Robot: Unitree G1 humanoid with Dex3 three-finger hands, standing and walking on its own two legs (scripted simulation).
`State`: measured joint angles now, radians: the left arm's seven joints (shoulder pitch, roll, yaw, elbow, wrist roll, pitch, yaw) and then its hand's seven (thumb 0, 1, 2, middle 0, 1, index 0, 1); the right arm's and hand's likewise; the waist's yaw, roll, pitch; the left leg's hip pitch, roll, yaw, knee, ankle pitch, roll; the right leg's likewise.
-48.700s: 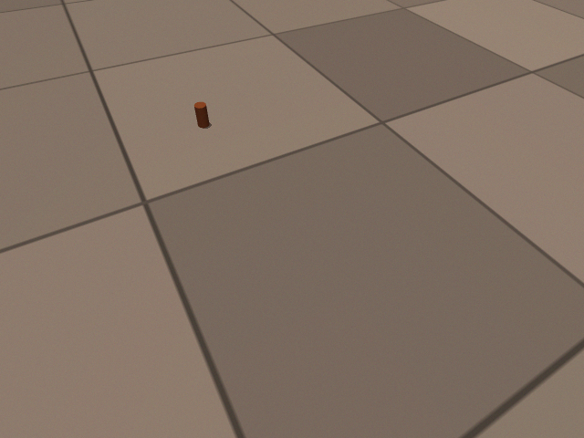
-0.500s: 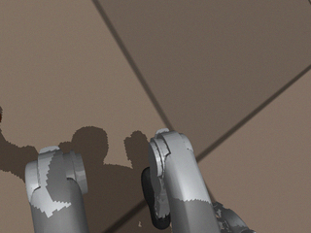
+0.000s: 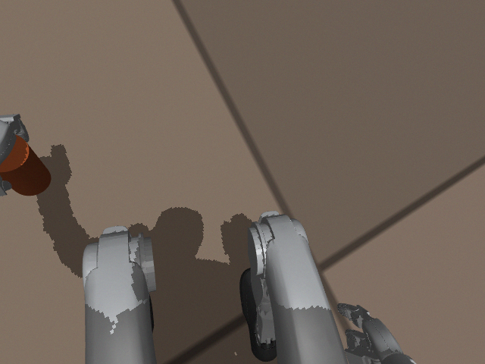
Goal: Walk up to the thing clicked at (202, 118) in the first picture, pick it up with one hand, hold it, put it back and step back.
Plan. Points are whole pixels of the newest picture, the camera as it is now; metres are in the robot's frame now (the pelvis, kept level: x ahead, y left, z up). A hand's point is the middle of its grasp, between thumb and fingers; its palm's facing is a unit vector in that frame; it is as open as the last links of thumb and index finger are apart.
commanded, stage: settle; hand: left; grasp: from above
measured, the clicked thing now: (19, 167) +0.43 +0.34 -0.22
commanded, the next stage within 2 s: lift in 0.10 s
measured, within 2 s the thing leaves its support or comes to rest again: neither
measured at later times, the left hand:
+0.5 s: hand out of the picture +0.41 +0.34 -0.10, palm faces -0.47 -0.08 -0.88, open 9.9 cm
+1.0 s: hand out of the picture +0.35 +0.31 +0.08, palm faces -0.42 -0.13 -0.90, open 9.9 cm
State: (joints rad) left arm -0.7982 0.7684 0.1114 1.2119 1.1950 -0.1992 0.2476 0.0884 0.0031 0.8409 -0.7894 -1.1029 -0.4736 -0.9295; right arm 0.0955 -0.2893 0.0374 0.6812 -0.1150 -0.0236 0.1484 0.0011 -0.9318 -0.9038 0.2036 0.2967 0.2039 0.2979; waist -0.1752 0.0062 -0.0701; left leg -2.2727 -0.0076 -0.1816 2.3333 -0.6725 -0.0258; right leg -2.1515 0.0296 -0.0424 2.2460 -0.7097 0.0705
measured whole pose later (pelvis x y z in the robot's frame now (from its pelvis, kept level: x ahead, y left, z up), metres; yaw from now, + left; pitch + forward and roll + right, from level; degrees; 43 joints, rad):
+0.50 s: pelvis -0.01 +0.00 +0.04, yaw +1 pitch +35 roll -9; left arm -0.71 0.73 0.09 1.06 1.15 -0.16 0.16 0.07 -0.03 0.88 -0.84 -1.09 -0.50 -0.91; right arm 0.18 -0.26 0.00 0.67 -0.06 0.02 0.12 0.00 -0.94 -0.91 0.20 0.30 0.20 0.30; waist -0.17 0.03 -0.13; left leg -2.18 -0.01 -0.15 2.20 -0.64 -0.01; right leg -2.06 0.01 -0.03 2.12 -0.68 0.06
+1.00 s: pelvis +0.01 +0.00 +0.17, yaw +5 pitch +30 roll -6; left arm -0.36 0.60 -0.02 0.60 0.98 -0.03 0.06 0.05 -0.02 0.87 -0.84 -1.09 -0.49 -0.92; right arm 0.13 -0.26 -0.02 0.61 -0.01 0.06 0.03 0.01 -0.93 -0.91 0.20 0.30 0.20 0.30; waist -0.10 0.04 -0.18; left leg -1.70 0.02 -0.10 1.79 -0.62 -0.02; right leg -1.62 0.00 -0.01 1.73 -0.64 0.06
